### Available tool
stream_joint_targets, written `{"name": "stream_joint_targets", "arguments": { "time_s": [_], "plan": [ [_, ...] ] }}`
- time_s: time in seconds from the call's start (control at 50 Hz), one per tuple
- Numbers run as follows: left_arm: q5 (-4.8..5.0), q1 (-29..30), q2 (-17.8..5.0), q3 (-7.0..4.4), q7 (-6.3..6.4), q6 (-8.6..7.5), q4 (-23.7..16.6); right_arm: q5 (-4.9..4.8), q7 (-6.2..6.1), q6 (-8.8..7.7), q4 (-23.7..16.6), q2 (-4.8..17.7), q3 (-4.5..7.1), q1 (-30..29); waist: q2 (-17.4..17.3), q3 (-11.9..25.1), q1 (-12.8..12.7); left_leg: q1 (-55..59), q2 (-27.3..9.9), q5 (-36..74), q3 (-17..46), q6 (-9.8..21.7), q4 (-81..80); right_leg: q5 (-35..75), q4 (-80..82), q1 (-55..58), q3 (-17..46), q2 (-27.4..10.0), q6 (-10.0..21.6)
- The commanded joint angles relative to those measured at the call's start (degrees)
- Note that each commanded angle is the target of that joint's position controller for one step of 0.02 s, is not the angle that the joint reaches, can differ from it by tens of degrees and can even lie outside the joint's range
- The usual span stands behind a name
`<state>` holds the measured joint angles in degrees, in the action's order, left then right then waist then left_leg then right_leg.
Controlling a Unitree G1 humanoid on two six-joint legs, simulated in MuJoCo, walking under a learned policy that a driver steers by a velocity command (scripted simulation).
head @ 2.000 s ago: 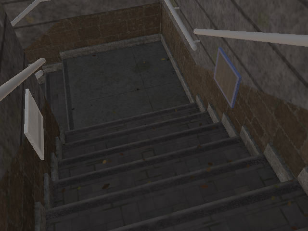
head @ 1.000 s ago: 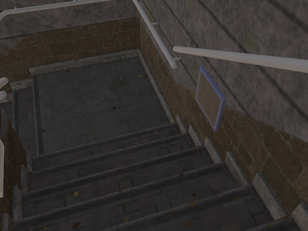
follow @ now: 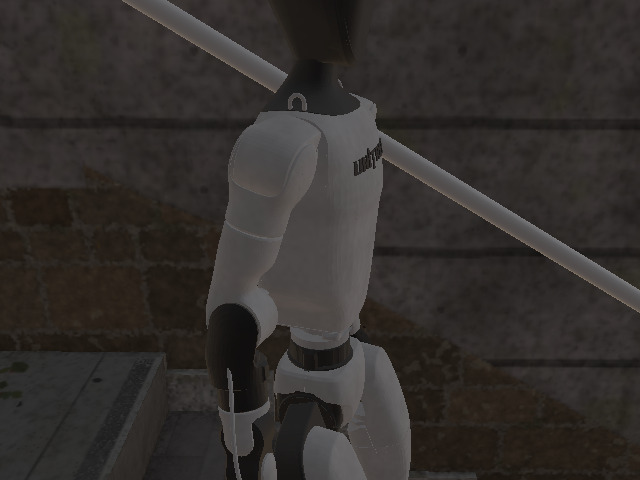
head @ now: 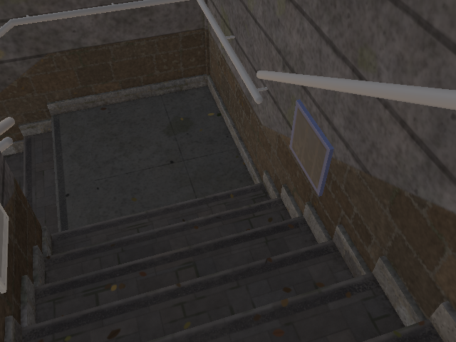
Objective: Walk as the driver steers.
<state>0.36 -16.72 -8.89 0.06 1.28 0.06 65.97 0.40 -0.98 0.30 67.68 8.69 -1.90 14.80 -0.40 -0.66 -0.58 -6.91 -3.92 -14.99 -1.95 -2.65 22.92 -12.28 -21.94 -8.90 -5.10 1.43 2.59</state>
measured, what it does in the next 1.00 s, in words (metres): goes down: right foot 0.17 m lower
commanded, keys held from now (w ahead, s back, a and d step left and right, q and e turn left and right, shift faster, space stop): no key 0.02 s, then w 0.98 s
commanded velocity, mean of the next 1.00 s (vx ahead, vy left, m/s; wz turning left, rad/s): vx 0.37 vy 0.00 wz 0.00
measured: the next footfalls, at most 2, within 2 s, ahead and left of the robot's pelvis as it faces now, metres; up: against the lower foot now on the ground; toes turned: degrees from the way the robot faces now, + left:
right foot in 0.78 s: +0.35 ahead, -0.01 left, -0.17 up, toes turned -4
left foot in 1.24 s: +0.61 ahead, +0.18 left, -0.35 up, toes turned +4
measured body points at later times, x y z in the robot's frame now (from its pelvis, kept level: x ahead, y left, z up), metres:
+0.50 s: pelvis +0.10 +0.04 -0.04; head +0.09 +0.06 +0.41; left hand +0.15 +0.29 -0.20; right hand -0.04 -0.18 -0.18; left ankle +0.02 +0.09 -0.74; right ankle +0.13 -0.08 -0.68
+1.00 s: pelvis +0.36 +0.05 -0.21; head +0.37 +0.06 +0.24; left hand +0.30 +0.30 -0.36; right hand +0.38 -0.20 -0.35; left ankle +0.45 +0.22 -0.86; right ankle +0.31 -0.01 -0.92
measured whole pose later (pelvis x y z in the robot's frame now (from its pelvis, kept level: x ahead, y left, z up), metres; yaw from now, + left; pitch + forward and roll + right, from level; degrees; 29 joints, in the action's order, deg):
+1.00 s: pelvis +0.36 +0.05 -0.21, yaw +0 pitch -1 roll -2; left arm -1.0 -24.7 -11.8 -2.3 1.0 -3.8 64.1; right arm 3.1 0.6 -0.9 60.0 11.4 3.3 15.4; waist -0.7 -1.7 1.6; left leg -38.4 -4.0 -3.7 5.5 1.0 62.8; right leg -25.8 -39.5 -13.1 -6.3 5.0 6.2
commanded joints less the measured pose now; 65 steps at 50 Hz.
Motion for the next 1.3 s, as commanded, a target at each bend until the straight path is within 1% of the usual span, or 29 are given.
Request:
{"name": "stream_joint_targets", "arguments": {
  "time_s": [0.02,0.16,0.26,0.3,0.34,0.36,0.38,0.42,0.46,0.5,0.62,0.64,0.66,0.68,0.7,0.76,0.78,0.8,0.82,0.84,0.86,0.88,0.94,1.04,1.16,1.22,1.24,1.26,1.3],
  "plan": [
    [0.21,-2.88,-4.63,-0.65,0.21,-0.49,-0.83,-0.17,-0.25,-0.22,-0.24,4.47,0.75,3.62,-0.19,-2.39,0.32,-3.97,-3.72,6.42,3.76,1.32,-4.10,13.68,3.48,1.55,7.81,-7.53,0.53],
    [-0.46,-9.51,-9.82,-3.94,-0.13,1.31,-0.94,1.86,0.24,0.33,-3.34,3.90,2.00,1.26,5.33,-8.06,-2.96,-19.27,3.92,-15.37,-4.84,4.34,12.07,-34.93,8.45,0.08,18.75,-11.72,8.22],
    [-1.57,-9.97,-10.18,-5.14,-0.11,-0.10,-1.52,1.86,0.97,-1.33,-6.77,4.45,2.56,-0.24,6.64,-7.34,-2.74,-22.40,1.01,-12.82,-0.54,5.23,23.85,-27.84,8.45,-5.65,25.25,-17.16,13.25],
    [-1.46,-4.41,-9.73,-5.23,0.10,-1.09,-3.09,1.56,0.89,-1.93,-4.59,4.27,3.21,7.47,6.03,-4.09,1.68,-11.05,2.16,-6.82,-2.46,4.80,26.57,-19.59,2.82,-14.32,18.35,-13.72,12.21],
    [-1.73,6.76,-9.42,-5.22,0.12,-1.68,-4.99,2.15,0.42,-2.27,1.87,3.52,3.86,27.76,3.79,-1.53,13.38,13.29,3.27,0.68,-3.91,5.23,22.71,-6.58,-16.05,-32.24,9.51,-9.31,8.85],
    [-1.96,11.62,-7.65,-4.68,-0.09,-2.24,-7.29,2.82,0.31,-2.43,5.23,5.98,4.73,37.83,-9.09,-2.26,19.24,17.02,1.14,-6.16,2.15,5.68,9.90,-1.76,-38.31,-38.55,1.56,-3.01,6.31],
    [-3.24,9.35,-4.31,-3.65,-0.17,-3.17,-8.86,1.61,0.57,-3.22,4.26,8.92,4.33,35.67,-18.42,-8.00,13.93,11.22,-8.38,4.87,20.16,4.72,2.78,-19.39,-55.05,-46.29,4.42,3.81,6.00],
    [-2.20,5.91,-6.54,-3.86,-0.27,-2.68,-9.64,1.95,0.02,-3.93,1.85,11.37,4.57,26.75,-10.38,-11.24,5.52,4.29,-18.70,-10.58,36.50,14.14,-7.20,-14.09,-54.11,-53.05,10.48,0.57,5.08],
    [-2.66,4.49,-7.52,-4.48,-0.49,-1.29,-7.33,2.68,-0.13,-4.87,-1.58,7.47,3.43,17.98,-0.26,-12.56,0.21,-4.32,-13.91,-4.74,27.92,13.73,-2.73,-6.18,-49.51,-46.21,10.33,-1.65,2.20],
    [-2.70,1.54,-6.45,-3.94,-1.29,-0.27,-5.78,2.79,0.00,-6.10,-2.73,5.34,2.72,15.30,-1.65,-9.89,-3.22,-12.85,-8.39,7.36,16.30,11.21,2.51,7.67,-45.56,-34.45,8.51,-0.64,1.52],
    [-2.50,13.15,-3.57,-1.49,-3.70,-2.86,-9.04,-1.21,0.29,-8.46,-2.87,3.71,1.97,15.28,-1.97,-7.25,0.64,-25.77,1.41,-11.27,4.34,8.27,10.34,43.87,-19.20,-10.41,-1.23,2.39,0.72],
    [-2.38,14.03,-4.22,-1.27,-3.67,-2.91,-9.95,-0.87,0.36,-8.00,-2.59,4.29,2.23,16.10,-2.52,-7.19,1.93,-23.15,1.34,-9.23,4.44,8.74,13.77,42.45,-16.99,-10.26,-1.33,2.15,0.65],
    [-8.68,10.80,-4.43,0.07,-6.62,-3.40,-11.38,9.11,0.94,-8.81,-0.30,5.30,0.86,23.32,-8.37,-12.86,0.68,-26.48,-5.74,-9.79,6.05,9.47,16.28,41.59,-16.97,-14.97,11.20,-6.46,4.16],
    [-1.20,15.44,-6.73,-1.47,-3.84,-2.80,-10.96,0.64,0.59,-7.07,-2.68,3.88,3.00,16.65,-2.17,-7.10,4.59,-13.40,1.41,-1.55,1.98,8.23,18.99,37.74,-10.13,-14.64,-4.44,3.07,0.82],
    [-0.25,18.84,-5.38,-0.60,-2.95,-3.29,-13.21,0.08,0.05,-5.58,-2.69,3.79,2.65,20.01,-2.09,-7.70,8.07,-13.01,0.91,3.05,4.43,8.90,23.83,32.46,-8.01,-12.35,-2.97,1.68,0.06],
    [-0.57,2.01,-6.50,-1.95,-0.59,-3.64,-8.19,3.46,-2.56,-1.51,0.22,6.86,3.45,23.35,-2.49,-5.15,2.91,-2.36,1.63,21.36,4.83,11.89,48.79,28.50,10.33,-4.03,-0.60,-1.69,1.40],
    [-1.62,-8.44,-7.72,-3.11,-0.59,-3.18,-4.43,2.03,-1.88,-1.45,0.10,7.71,4.28,22.57,-0.68,-1.42,-1.29,-8.62,3.38,20.50,3.19,11.91,63.18,33.15,13.71,9.24,1.82,-4.78,3.55],
    [-1.26,-18.20,-11.88,-4.16,-1.58,-3.40,-1.85,1.30,-0.96,-2.05,-1.53,6.33,4.83,21.07,7.72,4.36,-4.52,-28.56,9.54,-26.58,-1.03,10.58,86.07,57.10,-3.11,27.72,8.96,-12.99,8.63],
    [-7.11,-31.53,-20.92,-6.00,-5.14,-3.69,-1.66,7.10,7.00,-5.18,1.26,-1.37,0.86,37.69,14.53,22.38,-5.39,-37.25,7.21,-25.96,16.05,9.04,90.66,46.92,-20.32,50.55,19.48,-19.45,22.08],
    [-0.88,-18.76,-14.83,-5.82,-3.01,-1.60,-1.80,0.37,1.71,-4.53,-4.16,10.22,5.59,22.07,1.70,9.71,-2.52,-55.03,4.14,-25.17,7.53,9.20,85.28,36.84,-12.46,39.72,23.92,-25.46,18.94],
    [-0.31,-12.12,-14.44,-5.68,-1.09,-1.40,-3.73,1.15,0.64,-4.25,-8.78,10.52,5.15,13.58,5.58,5.04,-1.47,-59.60,1.73,-18.07,8.28,7.11,73.08,3.46,-5.13,29.53,31.02,-28.82,23.02],
    [-1.02,-6.66,-7.42,-3.93,-0.45,-2.09,-4.91,2.22,0.27,-4.06,-8.48,11.94,6.10,6.23,-5.01,-1.82,-0.67,-57.58,0.62,-10.51,10.61,5.33,65.97,-2.83,-0.32,18.53,28.68,-25.29,19.32],
    [-1.55,-7.21,-8.31,-2.84,0.30,-4.19,-5.07,4.29,1.04,-0.48,-7.06,4.52,5.28,7.95,2.15,-6.74,3.72,-24.44,0.29,1.68,5.03,1.14,40.50,23.06,-1.09,-17.07,15.30,-16.32,15.83],
    [-0.19,-4.67,-4.89,-1.67,-0.17,-5.92,-5.42,2.63,3.10,-1.65,-8.99,5.69,5.70,1.19,3.53,-3.94,3.69,-16.59,1.21,45.57,2.62,5.13,20.85,-7.69,-11.41,-23.47,9.35,-6.65,8.17],
    [-2.88,-11.67,-8.15,-1.98,1.42,-3.56,-4.54,0.16,3.70,-1.23,-14.15,6.80,4.75,-9.88,3.19,-11.08,-4.09,-16.64,0.62,35.76,1.80,5.56,3.45,-1.23,-25.85,-12.63,12.05,-9.59,7.83],
    [-3.38,-12.52,-8.97,-2.42,2.07,-2.29,-3.01,1.36,2.82,-1.80,-6.16,9.76,6.37,13.45,-0.61,-4.35,5.17,1.71,1.08,25.33,0.90,8.34,-9.05,14.43,-57.75,-10.11,8.49,-6.25,8.44],
    [-2.82,-12.33,-8.86,-3.31,2.01,-2.17,-2.54,0.86,2.96,-1.75,-4.04,12.69,7.86,21.11,-10.31,0.12,9.42,12.97,-2.59,34.92,2.45,10.35,-8.62,-6.01,-83.21,-17.71,5.15,0.74,7.55],
    [-0.43,-17.53,-3.05,-2.37,1.81,-2.65,-4.36,1.08,3.90,-2.75,-3.52,13.55,6.49,23.06,-16.21,5.03,3.82,29.11,-11.64,70.37,10.13,11.77,19.22,-41.56,-103.19,-40.91,6.76,4.61,6.07],
    [0.59,-12.54,-6.77,-2.58,2.36,-2.83,-7.73,-0.68,3.69,-2.53,-4.09,15.02,7.04,23.85,-10.21,9.18,4.76,27.95,-20.19,36.77,22.97,19.26,9.43,-30.53,-103.41,-58.58,5.32,2.43,5.97]
  ]
}}
Velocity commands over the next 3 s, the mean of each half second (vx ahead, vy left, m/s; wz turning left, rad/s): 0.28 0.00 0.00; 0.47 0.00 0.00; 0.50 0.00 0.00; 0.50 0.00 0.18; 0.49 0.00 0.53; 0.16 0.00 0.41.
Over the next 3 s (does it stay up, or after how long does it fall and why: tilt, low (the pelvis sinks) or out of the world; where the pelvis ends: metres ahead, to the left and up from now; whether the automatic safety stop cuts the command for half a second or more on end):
stays up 1.39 0.23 -0.90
